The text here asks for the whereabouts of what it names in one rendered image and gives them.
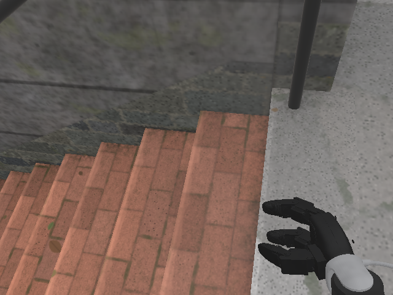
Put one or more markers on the robot right hand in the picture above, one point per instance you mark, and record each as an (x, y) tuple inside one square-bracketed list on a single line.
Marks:
[(314, 248)]

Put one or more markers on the robot right forearm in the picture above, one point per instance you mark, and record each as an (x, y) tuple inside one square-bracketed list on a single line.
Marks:
[(346, 275)]

